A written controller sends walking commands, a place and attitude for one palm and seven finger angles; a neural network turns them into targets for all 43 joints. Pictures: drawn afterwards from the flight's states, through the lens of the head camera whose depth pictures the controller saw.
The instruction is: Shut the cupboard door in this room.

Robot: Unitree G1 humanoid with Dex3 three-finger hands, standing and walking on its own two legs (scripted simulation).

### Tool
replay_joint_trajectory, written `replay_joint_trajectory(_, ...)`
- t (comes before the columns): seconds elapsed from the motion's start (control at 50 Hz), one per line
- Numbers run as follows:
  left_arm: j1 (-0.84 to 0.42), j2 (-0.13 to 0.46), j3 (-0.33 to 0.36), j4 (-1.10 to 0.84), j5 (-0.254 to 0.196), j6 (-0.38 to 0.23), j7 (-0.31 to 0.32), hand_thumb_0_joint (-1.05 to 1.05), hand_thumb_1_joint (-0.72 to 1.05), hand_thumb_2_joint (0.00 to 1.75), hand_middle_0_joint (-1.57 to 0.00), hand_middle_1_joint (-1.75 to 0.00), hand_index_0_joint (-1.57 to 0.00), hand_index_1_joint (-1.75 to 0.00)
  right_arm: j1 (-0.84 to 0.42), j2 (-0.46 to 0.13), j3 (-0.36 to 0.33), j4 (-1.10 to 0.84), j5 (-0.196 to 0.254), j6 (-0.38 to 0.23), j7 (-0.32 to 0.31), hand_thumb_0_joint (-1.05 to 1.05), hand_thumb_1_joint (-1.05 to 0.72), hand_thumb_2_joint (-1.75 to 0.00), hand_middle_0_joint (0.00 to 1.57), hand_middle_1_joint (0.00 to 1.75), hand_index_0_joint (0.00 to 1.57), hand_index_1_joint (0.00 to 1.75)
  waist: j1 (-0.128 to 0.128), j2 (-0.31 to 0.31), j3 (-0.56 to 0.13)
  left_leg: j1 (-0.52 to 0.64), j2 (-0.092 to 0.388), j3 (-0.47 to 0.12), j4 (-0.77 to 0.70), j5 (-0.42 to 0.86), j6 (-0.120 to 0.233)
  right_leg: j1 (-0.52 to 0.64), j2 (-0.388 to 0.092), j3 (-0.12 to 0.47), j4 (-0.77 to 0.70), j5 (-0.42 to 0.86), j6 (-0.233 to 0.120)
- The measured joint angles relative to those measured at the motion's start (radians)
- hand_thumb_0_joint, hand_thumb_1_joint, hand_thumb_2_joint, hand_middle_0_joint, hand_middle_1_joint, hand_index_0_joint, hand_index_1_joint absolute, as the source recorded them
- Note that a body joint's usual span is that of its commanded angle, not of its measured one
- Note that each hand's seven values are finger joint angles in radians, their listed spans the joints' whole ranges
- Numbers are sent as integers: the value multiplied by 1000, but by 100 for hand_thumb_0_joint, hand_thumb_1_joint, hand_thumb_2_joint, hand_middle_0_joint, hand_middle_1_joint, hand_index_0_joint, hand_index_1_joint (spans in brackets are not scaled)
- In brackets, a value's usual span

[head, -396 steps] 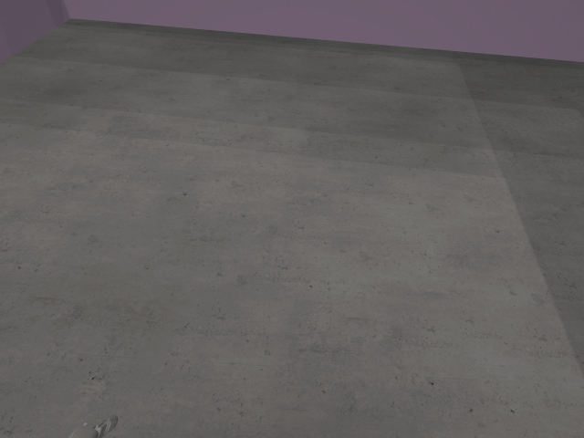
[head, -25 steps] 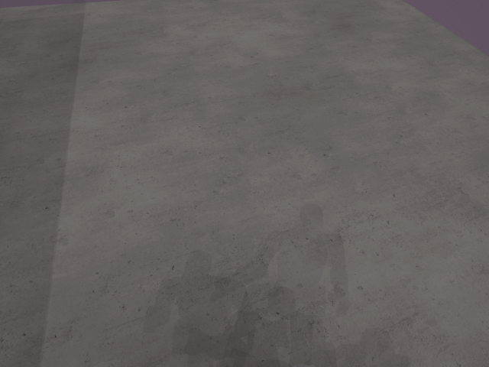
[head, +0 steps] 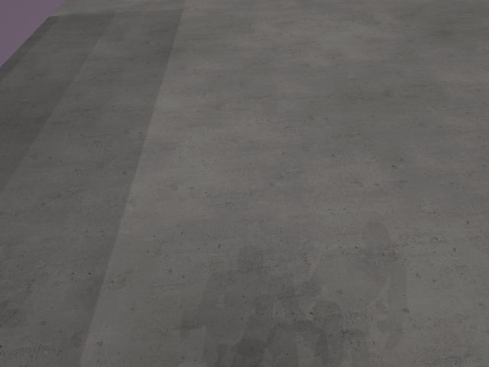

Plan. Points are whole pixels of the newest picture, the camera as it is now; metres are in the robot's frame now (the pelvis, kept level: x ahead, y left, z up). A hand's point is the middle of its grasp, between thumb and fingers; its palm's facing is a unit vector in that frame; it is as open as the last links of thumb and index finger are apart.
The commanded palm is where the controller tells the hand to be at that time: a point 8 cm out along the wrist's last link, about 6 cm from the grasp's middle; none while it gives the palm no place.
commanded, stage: turn or walk to find it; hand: left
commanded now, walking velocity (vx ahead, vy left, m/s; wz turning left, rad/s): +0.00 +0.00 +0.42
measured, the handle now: out of the picture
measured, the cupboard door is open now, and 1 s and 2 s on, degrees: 86 86 86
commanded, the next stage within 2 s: none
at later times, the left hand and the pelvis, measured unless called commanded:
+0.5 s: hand out of the picture +0.04 +0.26 -0.16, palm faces +0.20 -0.95 -0.26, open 7.4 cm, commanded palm none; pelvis -0.03 +0.03 +0.00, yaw +10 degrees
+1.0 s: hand out of the picture -0.09 +0.19 -0.16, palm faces +0.44 -0.87 -0.24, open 7.3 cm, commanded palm none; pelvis -0.05 -0.01 +0.00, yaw +24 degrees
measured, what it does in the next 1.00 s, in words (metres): steps on the spot, turning left: left foot, then right foot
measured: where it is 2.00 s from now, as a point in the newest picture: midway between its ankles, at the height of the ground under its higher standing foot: outside the picture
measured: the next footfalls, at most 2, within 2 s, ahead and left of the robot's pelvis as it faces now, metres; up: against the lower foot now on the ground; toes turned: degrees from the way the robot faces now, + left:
left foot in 0.10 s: +0.01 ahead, +0.15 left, +0.00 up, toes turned +6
right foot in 0.60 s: +0.03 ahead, -0.09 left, +0.00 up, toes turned +9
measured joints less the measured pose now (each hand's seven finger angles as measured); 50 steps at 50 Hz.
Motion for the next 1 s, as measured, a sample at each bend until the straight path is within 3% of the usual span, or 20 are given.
replay_joint_trajectory(0.04, 8, 14, 5, 6, 2, 1, -1, 0, 90, 90, -21, -30, -21, -30, -23, 6, 8, -6, 5, -8, -2, 0, -91, -90, 19, 30, 20, 30, 14, -16, 9, 44, -4, 23, -108, -12, 5, -16, -17, -13, 26, -8, 12)
replay_joint_trajectory(0.08, 18, 32, 12, 16, -1, 5, -2, 0, 90, 90, -21, -30, -21, -30, -44, 10, 15, -19, 8, -23, -3, 0, -91, -90, 19, 30, 20, 30, 21, -29, 12, 100, -11, 46, -248, 55, 14, -35, -33, -28, 65, -23, 29)
replay_joint_trajectory(0.12, 28, 58, 20, 27, -10, 19, -1, 0, 90, 90, -21, -30, -21, -30, -65, 23, 19, -30, 7, -43, -4, 0, -91, -90, 19, 30, 20, 30, 26, -58, 14, 128, -31, 59, -322, 102, 61, -75, -54, -11, 153, -75, 49)
replay_joint_trajectory(0.18, 32, 89, 31, 50, -11, 56, 5, 1, 90, 90, -21, -30, -21, -29, -84, 50, 33, -48, 1, -60, -8, 0, -91, -90, 20, 30, 20, 30, 33, -80, 11, 127, -40, 55, -317, 98, 98, -156, -13, 76, 371, -227, 61)
replay_joint_trajectory(0.24, 19, 97, 34, 59, -12, 63, -2, 1, 91, 90, -20, -30, -20, -29, -86, 61, 43, -56, -2, -67, -19, 0, -91, -90, 20, 30, 20, 30, 27, -64, 2, 143, -40, 27, -371, 135, 106, -208, 19, 112, 510, -200, 70)
replay_joint_trajectory(0.3, 0, 95, 32, 47, -14, 51, -8, 1, 91, 90, -20, -30, -20, -29, -87, 65, 50, -57, 0, -69, -23, 0, -91, -90, 20, 30, 20, 30, 28, -51, -1, 159, -51, 9, -421, 171, 112, -229, 29, 141, 547, -156, 81)
replay_joint_trajectory(0.46, -65, 70, 23, 7, -18, 45, -3, 1, 91, 90, -20, -30, -20, -29, -56, 69, 46, -57, -4, -63, -19, 0, -90, -90, 20, 30, 20, 30, 2, -26, -5, 150, -86, -35, -451, 212, 110, -193, 46, 176, 433, -159, 92)
replay_joint_trajectory(0.54, -94, 49, 15, -15, -22, 37, -1, 1, 91, 90, -20, -30, -20, -29, -33, 59, 36, -51, -9, -50, -17, 0, -90, -90, 20, 30, 20, 30, -21, -2, -4, 117, -95, -64, -425, 215, 92, -130, 69, 172, 275, -163, 79)
replay_joint_trajectory(0.6, -96, 36, 8, -35, -23, 15, -2, 0, 91, 90, -20, -30, -20, -29, -11, 47, 27, -45, -4, -41, -15, 0, -90, -90, 20, 30, 20, 30, -26, 13, -11, 72, -105, -85, -370, 201, 69, -44, 82, 159, 67, -45, 61)
replay_joint_trajectory(0.64, -93, 17, 1, -39, -15, 0, 1, 0, 91, 90, -20, -30, -20, -29, -6, 31, 16, -34, 1, -32, -14, 0, -90, -90, 20, 30, 20, 30, -29, 43, -3, 21, -101, -98, -248, 88, 62, -40, 93, 131, 64, -28, 4)
replay_joint_trajectory(0.68, -77, 3, -7, -43, -13, -2, 1, 0, 91, 90, -20, -30, -21, -29, 5, 20, 5, -27, -1, -17, -11, 0, -91, -90, 20, 30, 20, 30, -32, 48, -6, -48, -110, -86, -46, 1, 55, -30, 80, 106, 60, -35, -25)
replay_joint_trajectory(0.74, -48, -11, -9, -36, -15, 4, 4, 0, 90, 90, -21, -30, -21, -30, 17, 4, -6, -15, -6, -5, -2, 0, -91, -90, 20, 30, 20, 30, -30, 46, -13, -113, -89, -59, 183, 34, 41, -1, 64, 80, 12, -16, -32)
replay_joint_trajectory(0.8, -26, -19, -11, -23, -16, 0, 4, 0, 90, 90, -21, -30, -21, -30, 27, -7, -10, -7, -6, -6, 1, 0, -91, -90, 20, 30, 20, 30, -32, 45, -14, -128, -54, -54, 270, 90, 19, 19, 55, 48, -23, 2, -33)
replay_joint_trajectory(0.88, 0, -23, -11, -9, -12, -7, 5, 0, 90, 90, -21, -30, -21, -30, 30, -10, -8, 7, -6, 1, 0, 0, -91, -90, 20, 30, 20, 30, -21, 32, -13, -98, -17, -46, 237, 86, -2, 26, 39, 9, -32, 6, -33)
replay_joint_trajectory(1.0, 30, -1, -2, 15, -1, -4, 2, 0, 91, 90, -21, -30, -21, -30, -18, 2, 6, 7, 1, 0, -3, 0, -91, -90, 19, 30, 20, 30, 12, -1, 3, -3, 2, 6, 9, -1, -2, 6, 4, -35, -2, -1, -16)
